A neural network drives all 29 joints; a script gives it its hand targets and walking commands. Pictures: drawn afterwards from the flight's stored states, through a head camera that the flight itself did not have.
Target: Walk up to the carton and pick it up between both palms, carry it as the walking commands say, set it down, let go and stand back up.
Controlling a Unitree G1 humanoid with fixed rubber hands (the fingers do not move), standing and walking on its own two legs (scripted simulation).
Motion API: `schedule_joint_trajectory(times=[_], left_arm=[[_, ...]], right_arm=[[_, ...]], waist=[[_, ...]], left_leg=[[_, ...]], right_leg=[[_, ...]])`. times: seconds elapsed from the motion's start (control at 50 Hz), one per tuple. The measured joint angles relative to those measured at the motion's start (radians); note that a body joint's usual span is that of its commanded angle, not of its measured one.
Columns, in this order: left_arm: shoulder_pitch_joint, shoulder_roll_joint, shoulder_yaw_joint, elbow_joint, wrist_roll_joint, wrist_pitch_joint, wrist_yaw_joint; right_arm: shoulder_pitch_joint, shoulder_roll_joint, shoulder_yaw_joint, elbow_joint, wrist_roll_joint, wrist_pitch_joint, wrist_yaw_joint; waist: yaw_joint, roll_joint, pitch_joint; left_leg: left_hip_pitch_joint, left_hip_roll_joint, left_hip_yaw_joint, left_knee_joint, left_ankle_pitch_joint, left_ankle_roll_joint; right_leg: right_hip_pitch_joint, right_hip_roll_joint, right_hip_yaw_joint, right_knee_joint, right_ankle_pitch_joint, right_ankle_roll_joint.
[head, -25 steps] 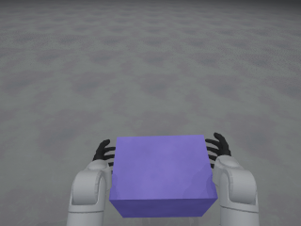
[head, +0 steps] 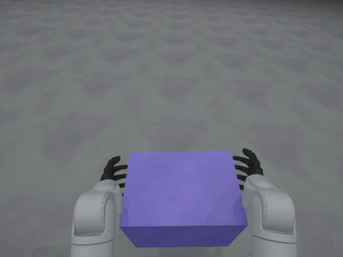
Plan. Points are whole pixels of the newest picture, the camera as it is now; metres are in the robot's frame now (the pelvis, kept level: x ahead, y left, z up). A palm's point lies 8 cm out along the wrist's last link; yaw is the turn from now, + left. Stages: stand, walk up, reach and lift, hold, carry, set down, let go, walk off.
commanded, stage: carry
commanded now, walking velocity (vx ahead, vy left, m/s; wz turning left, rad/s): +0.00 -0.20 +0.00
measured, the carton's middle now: (180, 201) +0.26 +0.00 +0.02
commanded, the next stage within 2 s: none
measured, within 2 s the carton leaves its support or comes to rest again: neither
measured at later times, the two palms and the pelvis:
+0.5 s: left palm (160, 233) +0.17 +0.05 +0.07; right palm (321, 232) +0.18 -0.26 +0.09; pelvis -0.08 -0.10 -0.01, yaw +0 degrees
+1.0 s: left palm out of the picture +0.10 -0.07 +0.08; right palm out of the picture +0.10 -0.38 +0.10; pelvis -0.16 -0.21 -0.01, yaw +0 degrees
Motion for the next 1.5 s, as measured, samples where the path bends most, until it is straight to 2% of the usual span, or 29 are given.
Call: schedule_joint_trajectory(times=[0.06, 0.1, 0.16, 0.22, 0.26, 0.32, 0.38, 0.42, 0.48, 0.56, 0.62, 0.7, 0.74, 0.78, 0.82, 0.86, 0.9, 0.98, 1.08, 1.14, 1.2, 1.24, 1.28, 1.32, 1.34, 1.36, 1.4, 1.46, 1.5], left_arm=[[-0.022, -0.003, -0.004, 0.012, 0.002, -0.011, 0.0], [-0.028, -0.004, -0.02, 0.03, 0.008, -0.011, -0.003], [-0.021, -0.003, -0.038, 0.043, 0.016, -0.013, -0.011], [-0.008, -0.001, -0.032, 0.024, 0.02, -0.016, -0.018], [0.003, -0.001, -0.01, 0.016, 0.022, -0.017, -0.025], [0.015, 0.0, -0.001, 0.008, 0.021, -0.012, -0.024], [0.015, 0.0, -0.006, 0.0, 0.016, -0.018, -0.018], [0.009, -0.001, -0.02, 0.014, 0.015, -0.022, -0.015], [0.011, -0.001, -0.029, 0.02, 0.013, -0.024, -0.011], [0.015, 0.0, -0.026, -0.009, 0.008, -0.029, -0.006], [0.024, 0.0, -0.015, -0.011, 0.013, -0.03, -0.013], [0.025, 0.001, -0.022, -0.026, 0.015, -0.017, -0.008], [0.015, 0.001, -0.017, -0.039, 0.011, -0.014, -0.006], [-0.002, -0.001, -0.012, -0.036, 0.008, -0.021, -0.003], [-0.02, -0.003, -0.017, -0.025, 0.007, -0.02, -0.003], [-0.029, -0.004, -0.028, -0.013, 0.011, -0.02, -0.006], [-0.029, -0.004, -0.034, -0.005, 0.015, -0.02, -0.01], [-0.014, -0.002, -0.026, -0.017, 0.02, -0.021, -0.019], [0.019, 0.0, -0.016, -0.038, 0.02, -0.012, -0.021], [0.015, 0.0, -0.016, -0.047, 0.015, -0.015, -0.016], [-0.003, -0.001, -0.027, -0.026, 0.008, -0.018, -0.005], [-0.002, -0.002, -0.03, -0.02, 0.006, -0.022, -0.005], [0.005, -0.001, -0.03, -0.024, 0.004, -0.026, -0.003], [0.007, -0.001, -0.03, -0.033, 0.001, -0.026, 0.001], [0.006, -0.001, -0.027, -0.035, 0.0, -0.026, 0.002], [0.003, 0.0, -0.017, -0.033, 0.002, -0.028, -0.001], [0.013, 0.0, -0.022, -0.029, 0.007, -0.029, -0.005], [0.023, 0.001, -0.041, -0.043, 0.012, -0.021, 0.001], [0.017, 0.001, -0.04, -0.056, 0.014, -0.02, -0.001]], right_arm=[[-0.007, 0.0, -0.017, -0.009, -0.002, -0.008, 0.003], [0.009, -0.002, -0.029, -0.021, 0.001, -0.003, 0.003], [0.026, -0.004, -0.036, -0.031, 0.008, 0.006, -0.002], [0.022, -0.003, -0.022, -0.034, 0.01, 0.007, -0.007], [0.017, -0.002, 0.0, -0.013, 0.006, -0.001, -0.01], [0.016, -0.002, 0.014, 0.004, 0.004, -0.004, -0.008], [0.01, -0.002, 0.007, -0.005, 0.001, -0.005, -0.003], [0.017, -0.003, -0.006, -0.013, 0.0, -0.004, 0.001], [0.022, -0.004, -0.014, -0.018, 0.003, 0.001, 0.001], [0.018, -0.003, -0.008, -0.033, 0.007, -0.008, 0.001], [0.017, -0.003, 0.006, -0.016, 0.001, -0.015, 0.003], [0.023, -0.003, 0.007, -0.025, 0.0, -0.013, 0.009], [0.015, -0.002, 0.007, -0.039, -0.001, -0.009, 0.009], [-0.001, 0.0, -0.003, -0.041, -0.004, -0.013, 0.011], [0.0, -0.001, -0.016, -0.053, -0.004, -0.01, 0.012], [0.006, -0.001, -0.027, -0.065, -0.001, -0.004, 0.009], [0.01, -0.002, -0.033, -0.069, 0.002, 0.002, 0.006], [0.007, -0.001, -0.017, -0.064, 0.005, 0.004, -0.001], [0.018, -0.002, 0.012, -0.047, 0.004, 0.002, -0.003], [0.01, -0.002, 0.01, -0.055, 0.001, 0.002, 0.0], [0.011, -0.002, -0.013, -0.061, 0.003, 0.004, 0.002], [0.009, -0.002, -0.019, -0.061, 0.006, 0.006, 0.0], [0.01, -0.002, -0.016, -0.062, 0.008, 0.005, -0.001], [0.013, -0.003, -0.013, -0.065, 0.011, 0.0, -0.001], [0.014, -0.002, -0.01, -0.064, 0.011, -0.004, -0.001], [0.014, -0.002, -0.003, -0.054, 0.009, -0.012, -0.002], [0.021, -0.003, 0.0, -0.047, 0.008, -0.012, -0.002], [0.034, -0.004, -0.006, -0.061, 0.011, -0.009, 0.006], [0.028, -0.003, -0.005, -0.074, 0.008, -0.007, 0.008]], waist=[[-0.004, 0.022, 0.022], [-0.01, 0.019, 0.027], [-0.028, 0.007, 0.031], [-0.047, 0.006, 0.04], [-0.051, -0.01, 0.042], [-0.037, -0.015, 0.039], [-0.011, -0.003, 0.049], [-0.005, -0.009, 0.048], [-0.009, -0.015, 0.051], [-0.02, -0.024, 0.045], [-0.026, -0.033, 0.043], [-0.01, -0.013, 0.039], [-0.002, -0.007, 0.038], [0.01, 0.014, 0.051], [0.006, 0.013, 0.06], [-0.002, -0.002, 0.062], [-0.015, -0.008, 0.064], [-0.037, -0.014, 0.071], [-0.031, -0.017, 0.069], [-0.002, -0.01, 0.077], [-0.001, -0.019, 0.083], [-0.008, -0.019, 0.086], [-0.014, -0.015, 0.084], [-0.017, -0.015, 0.078], [-0.02, -0.021, 0.076], [-0.022, -0.046, 0.082], [-0.034, -0.041, 0.08], [-0.024, -0.021, 0.078], [-0.015, -0.01, 0.079]], left_leg=[[-0.029, 0.034, -0.021, 0.032, -0.002, -0.027], [-0.049, 0.022, -0.037, 0.072, -0.081, -0.022], [-0.064, -0.021, -0.005, 0.164, -0.189, 0.003], [-0.018, -0.053, 0.014, 0.082, -0.06, 0.024], [-0.027, -0.048, 0.018, 0.089, -0.035, 0.023], [-0.035, -0.026, 0.015, 0.088, -0.04, 0.002], [-0.052, -0.003, -0.003, 0.109, -0.058, -0.02], [-0.084, -0.026, -0.011, 0.198, -0.187, -0.012], [-0.082, -0.065, 0.016, 0.293, -0.235, 0.005], [0.047, -0.107, 0.051, 0.057, -0.135, 0.046], [0.047, -0.095, 0.043, 0.032, -0.08, 0.059], [0.047, -0.049, 0.026, -0.001, -0.049, 0.025], [0.029, -0.028, 0.017, 0.013, -0.044, 0.004], [0.012, 0.007, 0.004, 0.033, -0.044, -0.019], [-0.005, 0.009, -0.014, 0.051, -0.082, -0.024], [-0.033, -0.015, -0.008, 0.127, -0.204, -0.01], [-0.038, -0.042, 0.011, 0.179, -0.244, 0.007], [0.032, -0.079, 0.037, 0.053, -0.078, 0.03], [0.017, -0.042, 0.025, 0.055, -0.063, 0.002], [0.0, -0.011, 0.016, 0.08, -0.076, -0.025], [-0.051, -0.04, 0.001, 0.211, -0.233, -0.009], [-0.06, -0.061, 0.012, 0.286, -0.252, 0.004], [-0.021, -0.08, 0.034, 0.258, -0.259, 0.016], [0.064, -0.102, 0.062, 0.123, -0.248, 0.038], [0.108, -0.113, 0.071, 0.028, -0.195, 0.051], [0.121, -0.122, 0.074, -0.01, -0.131, 0.061], [0.117, -0.104, 0.054, -0.023, -0.092, 0.061], [0.118, -0.064, 0.03, -0.051, -0.069, 0.035], [0.107, -0.038, 0.018, -0.055, -0.055, 0.014]], right_leg=[[0.014, 0.009, -0.04, -0.064, 0.163, 0.018], [-0.007, 0.009, -0.047, -0.036, 0.157, 0.01], [-0.037, 0.0, -0.048, -0.006, 0.144, -0.006], [-0.065, 0.006, -0.053, 0.023, 0.145, -0.016], [-0.089, 0.011, -0.042, 0.07, 0.075, -0.015], [-0.091, 0.016, -0.021, 0.117, 0.015, -0.021], [-0.076, 0.025, -0.045, 0.068, 0.13, -0.039], [-0.086, 0.024, -0.058, 0.061, 0.137, -0.056], [-0.08, 0.027, -0.078, 0.005, 0.17, -0.072], [-0.085, 0.044, -0.103, -0.052, 0.22, -0.089], [-0.096, 0.051, -0.069, 0.008, 0.107, -0.042], [-0.064, 0.026, -0.022, 0.066, 0.058, -0.024], [-0.005, 0.001, -0.015, -0.016, 0.058, -0.022], [0.001, 0.013, -0.047, -0.052, 0.15, -0.009], [-0.018, 0.019, -0.062, -0.03, 0.151, -0.021], [-0.043, 0.011, -0.067, -0.008, 0.144, -0.039], [-0.057, 0.008, -0.075, -0.007, 0.153, -0.05], [-0.079, 0.022, -0.086, -0.012, 0.179, -0.07], [-0.086, 0.024, -0.042, 0.073, 0.057, -0.038], [-0.071, 0.022, -0.07, 0.03, 0.169, -0.061], [-0.086, 0.025, -0.092, 0.016, 0.168, -0.095], [-0.082, 0.032, -0.108, -0.025, 0.196, -0.108], [-0.075, 0.046, -0.124, -0.078, 0.235, -0.12], [-0.065, 0.065, -0.141, -0.138, 0.276, -0.13], [-0.062, 0.071, -0.149, -0.162, 0.292, -0.126], [-0.059, 0.065, -0.147, -0.169, 0.283, -0.1], [-0.071, 0.075, -0.112, -0.092, 0.159, -0.035], [-0.083, 0.061, -0.044, 0.068, 0.091, -0.011], [-0.056, 0.031, -0.022, 0.075, 0.058, -0.008]])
